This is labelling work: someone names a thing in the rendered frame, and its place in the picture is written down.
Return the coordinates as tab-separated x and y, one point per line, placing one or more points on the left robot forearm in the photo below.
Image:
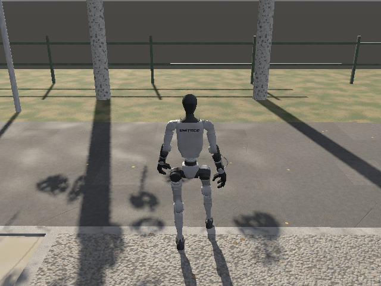
163	156

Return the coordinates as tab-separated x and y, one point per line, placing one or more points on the left robot upper arm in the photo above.
171	125

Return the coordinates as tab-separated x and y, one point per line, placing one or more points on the robot head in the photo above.
189	102

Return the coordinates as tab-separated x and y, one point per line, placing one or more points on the right robot forearm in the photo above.
218	161

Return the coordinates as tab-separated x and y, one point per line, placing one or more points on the robot right hand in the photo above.
222	180

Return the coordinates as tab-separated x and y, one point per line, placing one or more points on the robot left hand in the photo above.
165	166

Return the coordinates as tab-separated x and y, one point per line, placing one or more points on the robot right foot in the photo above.
209	224

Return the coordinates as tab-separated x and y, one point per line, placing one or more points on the right robot upper arm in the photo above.
208	125

